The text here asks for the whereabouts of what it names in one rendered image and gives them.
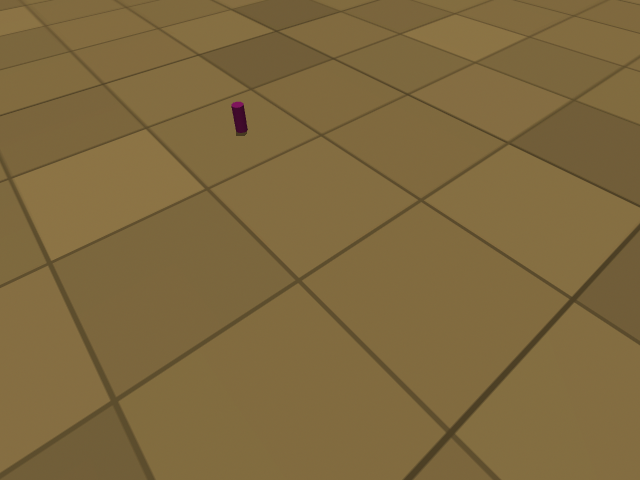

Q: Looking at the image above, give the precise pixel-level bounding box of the can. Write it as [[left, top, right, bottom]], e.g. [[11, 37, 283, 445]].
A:
[[231, 102, 248, 133]]

